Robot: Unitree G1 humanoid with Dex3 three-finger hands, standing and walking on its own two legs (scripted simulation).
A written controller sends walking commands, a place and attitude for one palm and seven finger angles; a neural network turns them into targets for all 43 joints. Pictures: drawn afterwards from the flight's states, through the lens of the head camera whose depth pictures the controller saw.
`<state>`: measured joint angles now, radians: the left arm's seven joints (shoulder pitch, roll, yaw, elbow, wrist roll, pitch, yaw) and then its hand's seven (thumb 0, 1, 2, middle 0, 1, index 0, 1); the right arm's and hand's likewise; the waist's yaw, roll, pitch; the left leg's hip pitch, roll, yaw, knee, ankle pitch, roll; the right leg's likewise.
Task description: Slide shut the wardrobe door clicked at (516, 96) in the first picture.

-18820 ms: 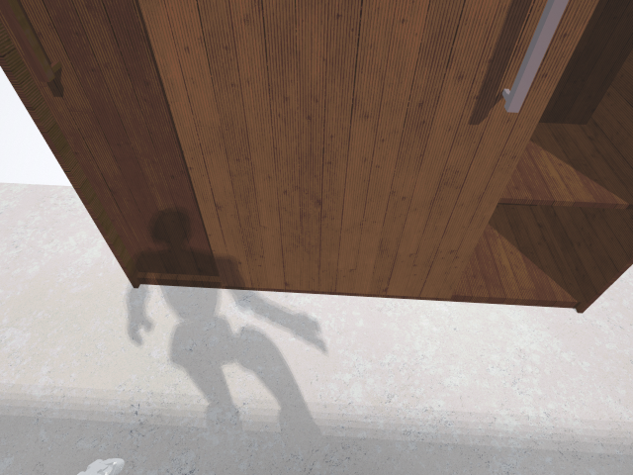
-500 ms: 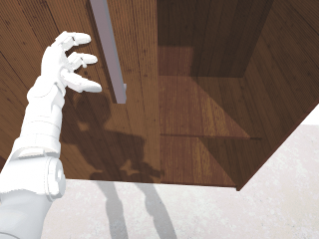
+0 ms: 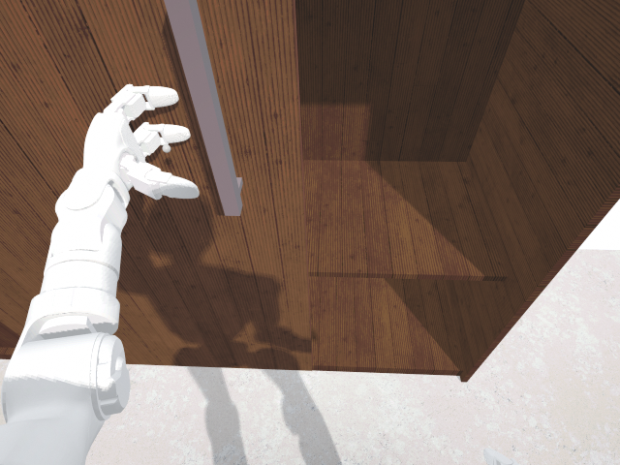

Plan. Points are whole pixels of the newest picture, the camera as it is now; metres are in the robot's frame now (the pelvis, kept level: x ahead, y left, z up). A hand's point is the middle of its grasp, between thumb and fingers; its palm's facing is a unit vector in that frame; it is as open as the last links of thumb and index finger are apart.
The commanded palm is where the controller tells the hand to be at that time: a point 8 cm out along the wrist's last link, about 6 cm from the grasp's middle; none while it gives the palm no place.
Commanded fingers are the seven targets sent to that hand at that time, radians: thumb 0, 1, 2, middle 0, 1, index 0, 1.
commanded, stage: move the hooked fingers beside the handle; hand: left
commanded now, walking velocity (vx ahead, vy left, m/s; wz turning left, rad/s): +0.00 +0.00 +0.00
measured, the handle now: (215, 111) +0.48 +0.12 +0.22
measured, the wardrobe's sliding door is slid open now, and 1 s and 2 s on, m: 0.48 0.48 0.48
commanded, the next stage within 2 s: feel for the door with the fingertips in 0.46 s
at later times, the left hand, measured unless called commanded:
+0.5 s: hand (160, 143) +0.44 +0.19 +0.21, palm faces -0.01 -1.00 -0.02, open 14.0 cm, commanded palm +0.42 +0.24 +0.20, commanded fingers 0.00 -0.50 0.30 -0.30 -1.20 -0.30 -1.20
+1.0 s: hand (183, 144) +0.44 +0.16 +0.21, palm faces -0.01 -1.00 -0.02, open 14.0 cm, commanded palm +0.42 +0.21 +0.20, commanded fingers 0.00 -0.50 0.30 -0.30 -1.20 -0.30 -1.20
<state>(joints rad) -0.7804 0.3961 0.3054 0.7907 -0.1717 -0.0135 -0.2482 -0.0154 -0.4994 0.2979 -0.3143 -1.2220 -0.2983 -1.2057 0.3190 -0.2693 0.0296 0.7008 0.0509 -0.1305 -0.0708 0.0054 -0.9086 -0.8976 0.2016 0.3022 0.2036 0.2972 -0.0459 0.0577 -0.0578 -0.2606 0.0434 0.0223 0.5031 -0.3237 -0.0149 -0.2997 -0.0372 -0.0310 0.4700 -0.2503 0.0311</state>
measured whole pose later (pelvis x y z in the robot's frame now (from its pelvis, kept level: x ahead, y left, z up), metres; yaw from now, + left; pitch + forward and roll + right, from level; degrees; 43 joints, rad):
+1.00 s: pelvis +0.00 +0.00 +0.00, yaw +0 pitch +4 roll -1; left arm -0.79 0.34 0.26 0.74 -0.16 0.04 -0.17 -0.02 -0.50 0.30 -0.32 -1.23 -0.30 -1.20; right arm 0.30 -0.25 0.03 0.71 0.05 -0.14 -0.06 0.01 -0.91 -0.90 0.20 0.30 0.20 0.30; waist -0.04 0.06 -0.06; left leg -0.23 0.04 0.03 0.48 -0.31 -0.01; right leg -0.27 -0.04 -0.03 0.44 -0.24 0.03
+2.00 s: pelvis -0.01 -0.01 +0.00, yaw +0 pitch +2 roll -1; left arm -0.76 0.29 0.22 0.67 -0.17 0.06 -0.14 -0.02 -0.50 0.30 -0.30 -1.20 -0.30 -1.20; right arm 0.26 -0.25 0.03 0.69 0.05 -0.14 -0.07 0.01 -0.91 -0.90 0.20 0.30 0.20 0.30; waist -0.02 0.06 -0.05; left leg -0.21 0.05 0.02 0.46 -0.29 -0.02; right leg -0.26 -0.03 -0.03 0.44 -0.23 0.02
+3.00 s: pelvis -0.01 -0.01 +0.00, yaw +0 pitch +2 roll +0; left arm -0.77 0.22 0.18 0.64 -0.15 0.09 -0.07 -0.02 -0.50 0.30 -0.30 -1.20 -0.30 -1.20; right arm 0.26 -0.24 0.03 0.71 0.05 -0.12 -0.06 0.01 -0.91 -0.90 0.20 0.30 0.20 0.30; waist -0.03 0.06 -0.04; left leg -0.20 0.05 0.03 0.45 -0.28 -0.02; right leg -0.25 -0.03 -0.03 0.43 -0.22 0.02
